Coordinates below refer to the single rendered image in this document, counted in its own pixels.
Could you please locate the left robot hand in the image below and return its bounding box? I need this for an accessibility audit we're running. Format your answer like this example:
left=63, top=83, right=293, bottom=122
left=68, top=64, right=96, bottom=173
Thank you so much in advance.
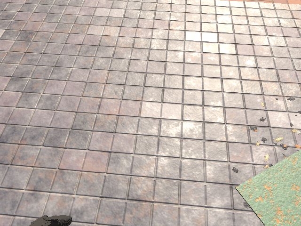
left=29, top=215, right=72, bottom=226

